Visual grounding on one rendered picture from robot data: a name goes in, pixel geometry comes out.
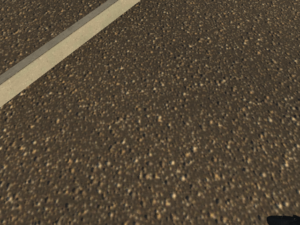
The robot right hand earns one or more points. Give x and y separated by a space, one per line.
283 220

